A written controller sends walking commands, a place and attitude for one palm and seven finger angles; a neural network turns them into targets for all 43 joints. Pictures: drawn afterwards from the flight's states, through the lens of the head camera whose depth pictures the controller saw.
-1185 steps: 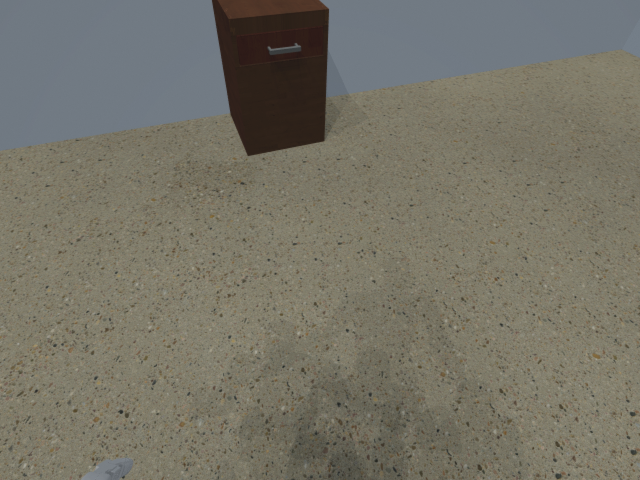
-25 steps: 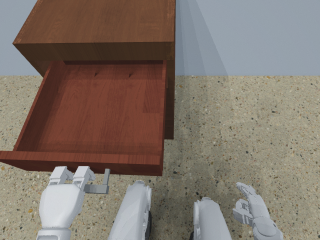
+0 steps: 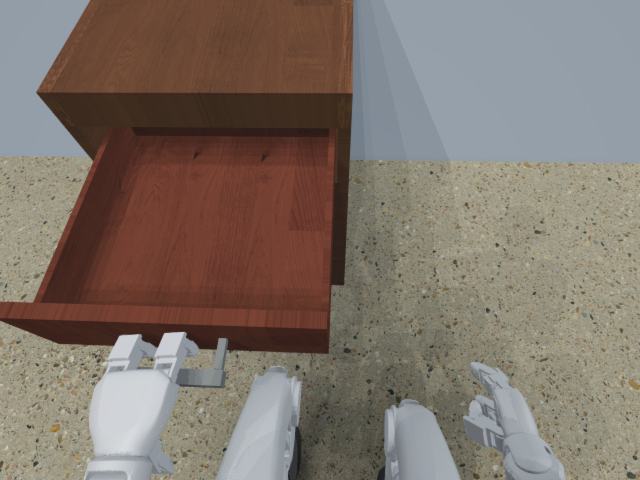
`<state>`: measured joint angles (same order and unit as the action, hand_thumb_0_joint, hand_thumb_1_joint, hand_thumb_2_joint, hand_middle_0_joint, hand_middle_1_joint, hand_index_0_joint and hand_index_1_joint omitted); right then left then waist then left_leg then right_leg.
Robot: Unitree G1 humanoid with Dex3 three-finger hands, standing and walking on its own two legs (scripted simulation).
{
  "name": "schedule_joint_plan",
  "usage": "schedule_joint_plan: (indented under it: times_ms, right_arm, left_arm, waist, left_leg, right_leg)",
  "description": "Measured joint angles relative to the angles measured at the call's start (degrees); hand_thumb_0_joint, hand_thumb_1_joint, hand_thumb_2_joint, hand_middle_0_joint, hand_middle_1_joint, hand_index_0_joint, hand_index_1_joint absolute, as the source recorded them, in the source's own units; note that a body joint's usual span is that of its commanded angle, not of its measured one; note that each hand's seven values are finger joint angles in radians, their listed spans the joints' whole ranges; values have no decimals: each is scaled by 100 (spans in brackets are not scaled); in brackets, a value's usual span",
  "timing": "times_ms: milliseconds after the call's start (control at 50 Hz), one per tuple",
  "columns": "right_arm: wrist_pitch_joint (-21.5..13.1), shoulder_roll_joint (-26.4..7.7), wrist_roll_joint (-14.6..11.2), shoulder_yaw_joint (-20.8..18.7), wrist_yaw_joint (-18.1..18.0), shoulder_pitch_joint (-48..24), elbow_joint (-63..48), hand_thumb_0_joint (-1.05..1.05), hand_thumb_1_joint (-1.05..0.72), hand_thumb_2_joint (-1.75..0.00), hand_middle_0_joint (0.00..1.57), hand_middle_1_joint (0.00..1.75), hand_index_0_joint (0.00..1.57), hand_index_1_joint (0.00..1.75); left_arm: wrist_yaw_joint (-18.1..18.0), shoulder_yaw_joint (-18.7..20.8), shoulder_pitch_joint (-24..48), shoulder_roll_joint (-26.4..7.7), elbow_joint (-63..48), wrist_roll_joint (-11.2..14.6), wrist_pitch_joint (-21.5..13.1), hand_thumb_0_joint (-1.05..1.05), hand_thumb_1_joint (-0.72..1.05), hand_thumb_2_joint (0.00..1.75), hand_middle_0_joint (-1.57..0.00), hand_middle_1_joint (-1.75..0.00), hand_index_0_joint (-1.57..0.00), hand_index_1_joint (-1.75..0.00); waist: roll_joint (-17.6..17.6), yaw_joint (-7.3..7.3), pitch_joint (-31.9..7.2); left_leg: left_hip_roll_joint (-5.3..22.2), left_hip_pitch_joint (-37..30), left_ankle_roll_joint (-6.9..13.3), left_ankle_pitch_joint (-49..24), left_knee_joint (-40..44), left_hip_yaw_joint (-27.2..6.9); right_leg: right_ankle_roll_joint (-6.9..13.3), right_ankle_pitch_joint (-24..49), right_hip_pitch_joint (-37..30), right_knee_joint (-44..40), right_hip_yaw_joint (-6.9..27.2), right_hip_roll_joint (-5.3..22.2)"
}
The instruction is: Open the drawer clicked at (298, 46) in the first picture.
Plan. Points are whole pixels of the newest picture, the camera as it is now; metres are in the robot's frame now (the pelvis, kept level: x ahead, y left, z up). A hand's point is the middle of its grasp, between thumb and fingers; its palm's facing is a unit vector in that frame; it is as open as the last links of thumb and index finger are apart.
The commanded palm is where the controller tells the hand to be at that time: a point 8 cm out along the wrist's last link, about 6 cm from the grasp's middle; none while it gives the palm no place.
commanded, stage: lift the hand off the handle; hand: left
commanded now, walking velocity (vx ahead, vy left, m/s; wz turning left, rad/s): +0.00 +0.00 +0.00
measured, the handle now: (170, 360) +0.25 +0.23 -0.04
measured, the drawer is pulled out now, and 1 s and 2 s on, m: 0.30 0.29 0.29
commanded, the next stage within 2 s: none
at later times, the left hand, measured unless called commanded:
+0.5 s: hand (156, 397) +0.20 +0.23 -0.04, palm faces -0.08 -0.10 -0.99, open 13.5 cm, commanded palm +0.20 +0.22 +0.02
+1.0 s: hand (137, 391) +0.20 +0.24 +0.00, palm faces -0.06 -0.12 -0.99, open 13.5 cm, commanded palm +0.19 +0.23 +0.06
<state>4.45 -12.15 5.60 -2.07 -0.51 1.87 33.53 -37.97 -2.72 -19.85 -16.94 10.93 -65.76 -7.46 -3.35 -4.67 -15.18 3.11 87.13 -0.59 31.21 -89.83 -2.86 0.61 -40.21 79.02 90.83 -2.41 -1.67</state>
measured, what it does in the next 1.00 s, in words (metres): rises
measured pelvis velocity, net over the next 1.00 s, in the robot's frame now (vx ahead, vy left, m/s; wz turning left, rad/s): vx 0.01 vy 0.01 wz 0.01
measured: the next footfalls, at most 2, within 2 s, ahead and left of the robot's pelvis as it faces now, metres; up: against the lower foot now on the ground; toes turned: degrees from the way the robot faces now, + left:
none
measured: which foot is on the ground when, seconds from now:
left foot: down 0.00-1.00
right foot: down 0.00-1.00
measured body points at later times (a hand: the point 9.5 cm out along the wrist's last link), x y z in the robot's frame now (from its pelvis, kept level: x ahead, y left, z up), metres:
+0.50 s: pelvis +0.00 +0.00 +0.02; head +0.11 +0.00 +0.46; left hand +0.20 +0.24 +0.01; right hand +0.21 -0.21 -0.10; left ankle +0.08 +0.13 -0.54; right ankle +0.02 -0.12 -0.54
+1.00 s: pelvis +0.01 +0.01 +0.05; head +0.11 +0.01 +0.49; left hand +0.20 +0.24 +0.05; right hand +0.23 -0.21 -0.06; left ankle +0.08 +0.13 -0.54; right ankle +0.02 -0.12 -0.54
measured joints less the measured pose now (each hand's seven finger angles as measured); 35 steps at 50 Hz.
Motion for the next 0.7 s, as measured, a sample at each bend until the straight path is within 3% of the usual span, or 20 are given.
schedule_joint_plan:
  times_ms: [220,400,700]
  right_arm:
    - [-55,14,-21,28,-31,43,81,1,-90,-90,20,30,20,30]
    - [-30,56,-84,42,-52,135,27,1,-90,-90,20,30,20,30]
    - [-69,-9,-94,24,-93,282,8,1,-90,-90,20,30,20,30]
  left_arm:
    - [-135,-118,225,-52,140,-39,90,0,-49,30,-31,-120,-33,-122]
    - [86,-256,217,-28,27,102,471,0,-49,30,-31,-120,-37,-121]
    - [146,-171,-30,-130,-16,204,361,0,-49,30,-31,-120,-39,-121]
  waist:
    - [9,1,29]
    - [-36,98,124]
    - [-25,222,129]
  left_leg:
    - [-33,11,0,-49,19,-63]
    - [-20,-254,12,-114,239,-38]
    - [16,-821,25,-155,675,-4]
  right_leg:
    - [-3,38,-31,-48,-63,19]
    - [-18,136,-278,-284,-40,7]
    - [-32,258,-836,-794,-10,-27]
